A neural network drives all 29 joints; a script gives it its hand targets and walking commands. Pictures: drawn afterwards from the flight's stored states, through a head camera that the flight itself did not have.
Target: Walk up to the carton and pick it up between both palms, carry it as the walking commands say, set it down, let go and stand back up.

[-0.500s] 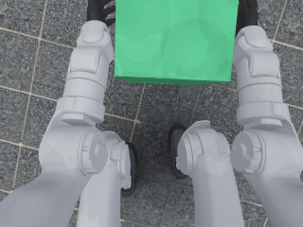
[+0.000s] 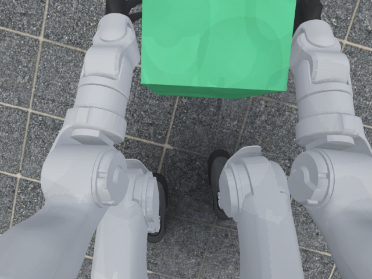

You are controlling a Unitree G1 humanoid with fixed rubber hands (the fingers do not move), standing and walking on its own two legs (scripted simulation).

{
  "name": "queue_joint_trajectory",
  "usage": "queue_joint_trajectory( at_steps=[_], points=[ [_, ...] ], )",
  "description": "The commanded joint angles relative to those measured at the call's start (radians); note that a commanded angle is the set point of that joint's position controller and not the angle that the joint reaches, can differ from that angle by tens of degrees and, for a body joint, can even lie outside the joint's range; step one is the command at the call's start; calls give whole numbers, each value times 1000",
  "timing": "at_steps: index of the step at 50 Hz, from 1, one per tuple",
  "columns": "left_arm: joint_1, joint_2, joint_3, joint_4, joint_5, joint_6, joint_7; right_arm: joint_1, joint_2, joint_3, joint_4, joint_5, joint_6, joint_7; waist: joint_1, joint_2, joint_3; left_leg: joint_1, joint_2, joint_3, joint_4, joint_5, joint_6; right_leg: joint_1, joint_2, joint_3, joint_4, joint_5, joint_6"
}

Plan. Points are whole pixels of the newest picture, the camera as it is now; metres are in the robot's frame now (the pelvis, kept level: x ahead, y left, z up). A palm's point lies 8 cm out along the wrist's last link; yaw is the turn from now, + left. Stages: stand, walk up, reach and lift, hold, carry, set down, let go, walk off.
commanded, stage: set down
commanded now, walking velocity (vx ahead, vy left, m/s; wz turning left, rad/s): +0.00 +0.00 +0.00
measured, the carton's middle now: (207, 16) +0.57 -0.10 -0.21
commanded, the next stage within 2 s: none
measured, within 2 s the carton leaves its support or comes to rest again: rests again in 0.36 s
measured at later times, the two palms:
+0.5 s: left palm (125, 25) +0.56 +0.05 -0.16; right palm (295, 27) +0.52 -0.24 -0.16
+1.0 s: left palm (124, 28) +0.55 +0.05 -0.17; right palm (294, 27) +0.52 -0.24 -0.16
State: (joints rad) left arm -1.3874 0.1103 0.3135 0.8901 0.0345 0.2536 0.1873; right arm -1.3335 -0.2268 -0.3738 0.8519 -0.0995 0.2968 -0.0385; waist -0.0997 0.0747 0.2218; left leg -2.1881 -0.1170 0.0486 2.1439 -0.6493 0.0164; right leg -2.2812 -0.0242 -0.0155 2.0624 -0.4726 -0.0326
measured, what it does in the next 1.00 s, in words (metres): stands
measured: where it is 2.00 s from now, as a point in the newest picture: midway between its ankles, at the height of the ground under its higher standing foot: (188, 207)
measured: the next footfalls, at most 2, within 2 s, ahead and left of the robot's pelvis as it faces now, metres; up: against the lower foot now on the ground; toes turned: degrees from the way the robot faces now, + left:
none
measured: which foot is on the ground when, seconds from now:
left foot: down 0.00-1.00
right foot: down 0.00-1.00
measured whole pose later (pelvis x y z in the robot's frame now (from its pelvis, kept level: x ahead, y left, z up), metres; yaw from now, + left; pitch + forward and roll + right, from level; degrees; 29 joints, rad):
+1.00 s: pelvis +0.00 +0.00 -0.02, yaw +0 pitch +38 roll +1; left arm -1.42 0.13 0.30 0.92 0.04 0.23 0.18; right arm -1.40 -0.27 -0.36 0.95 -0.08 0.26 0.00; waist -0.11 0.06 0.29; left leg -2.24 -0.13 0.05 2.22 -0.65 0.02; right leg -2.32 -0.03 -0.01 2.13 -0.47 -0.03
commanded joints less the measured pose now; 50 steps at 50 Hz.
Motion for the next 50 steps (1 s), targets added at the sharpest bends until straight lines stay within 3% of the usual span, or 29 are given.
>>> queue_joint_trajectory(
  at_steps=[1, 12, 21, 27, 50],
  points=[
    [-618, -951, -378, -74, -98, -26, -255, -617, 883, 386, -90, 116, -37, 272, -75, -28, -1170, 329, -88, -28, -191, 248, -18, 826, 108, 2, -93, 327, 29],
    [-673, -936, -422, -122, -134, -42, -249, -662, 903, 436, -122, 170, -50, 268, -60, -47, -1280, 340, -84, -21, -153, 278, -15, 901, 103, 10, -49, 403, 33],
    [-642, -939, -423, -109, -130, -47, -259, -635, 914, 434, -94, 174, -58, 267, -55, -35, -1230, 287, -80, -17, -139, 275, -14, 880, 104, 20, -36, 420, 32],
    [-636, -937, -420, -97, -127, -50, -264, -619, 899, 408, -66, 160, -66, 268, -71, -21, -1187, 281, -79, -21, -137, 272, -17, 833, 103, 16, -33, 399, 29],
    [-615, -889, -377, -40, -81, -43, -273, -582, 831, 319, 22, 119, -68, 296, -81, 26, -1022, 315, -65, -31, -137, 232, -21, 661, 90, -2, -27, 273, 21]
  ],
)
